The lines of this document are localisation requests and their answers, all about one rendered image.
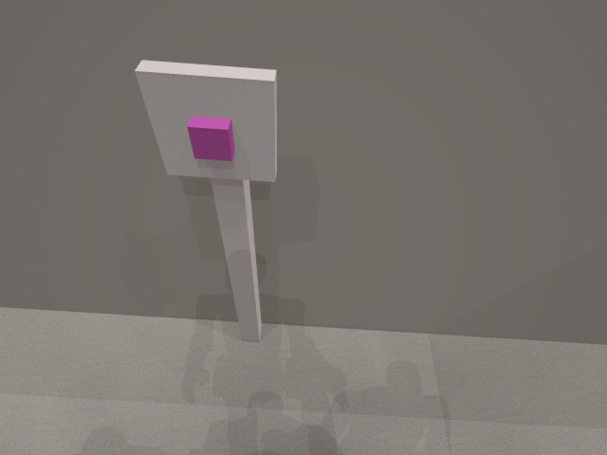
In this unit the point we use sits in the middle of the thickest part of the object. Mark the panel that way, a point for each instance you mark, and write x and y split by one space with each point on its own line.
173 93

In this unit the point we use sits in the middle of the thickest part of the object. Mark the button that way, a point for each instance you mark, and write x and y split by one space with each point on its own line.
211 138

